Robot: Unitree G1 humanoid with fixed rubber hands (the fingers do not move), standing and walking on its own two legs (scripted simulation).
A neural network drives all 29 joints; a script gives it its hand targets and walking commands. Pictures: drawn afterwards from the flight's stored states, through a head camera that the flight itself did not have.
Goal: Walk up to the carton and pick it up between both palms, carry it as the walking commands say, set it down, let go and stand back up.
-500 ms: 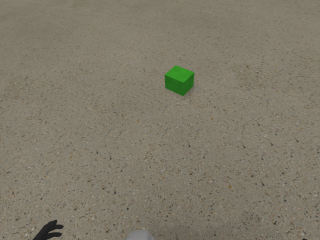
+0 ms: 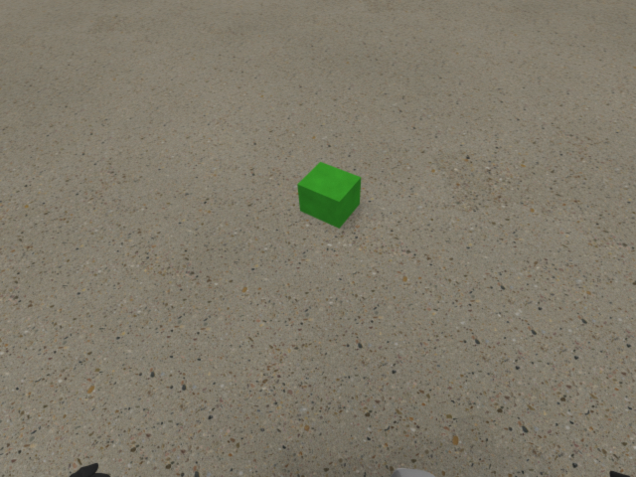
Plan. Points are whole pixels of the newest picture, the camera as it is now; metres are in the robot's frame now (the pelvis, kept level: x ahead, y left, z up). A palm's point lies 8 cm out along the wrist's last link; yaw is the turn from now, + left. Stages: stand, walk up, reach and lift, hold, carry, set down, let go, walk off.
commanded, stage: walk up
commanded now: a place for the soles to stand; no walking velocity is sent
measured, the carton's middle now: (329, 194) +1.30 +0.00 -0.67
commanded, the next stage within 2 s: none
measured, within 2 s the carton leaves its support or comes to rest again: neither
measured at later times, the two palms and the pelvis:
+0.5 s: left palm (94, 363) +0.29 +0.37 -0.08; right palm (557, 353) +0.28 -0.31 -0.06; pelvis +0.21 +0.04 +0.01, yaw +0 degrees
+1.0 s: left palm (124, 266) +0.48 +0.39 -0.08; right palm (503, 249) +0.48 -0.30 -0.07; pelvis +0.40 +0.05 +0.00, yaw +1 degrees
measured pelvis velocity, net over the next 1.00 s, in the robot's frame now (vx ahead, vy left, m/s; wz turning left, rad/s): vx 0.40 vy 0.05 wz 0.02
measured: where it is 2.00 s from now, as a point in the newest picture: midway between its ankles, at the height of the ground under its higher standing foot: (333, 309)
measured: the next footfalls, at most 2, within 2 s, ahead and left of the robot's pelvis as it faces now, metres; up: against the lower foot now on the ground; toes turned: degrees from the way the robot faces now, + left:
left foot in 0.26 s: +0.27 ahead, +0.17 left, +0.00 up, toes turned +6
right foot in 0.58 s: +0.38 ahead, -0.10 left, +0.00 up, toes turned -3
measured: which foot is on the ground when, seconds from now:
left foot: up 0.00-0.24, down 0.26-0.58, up 0.60-0.82, down 0.84-1.00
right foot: down 0.00-0.28, up 0.30-0.56, down 0.58-0.84, up 0.86-1.00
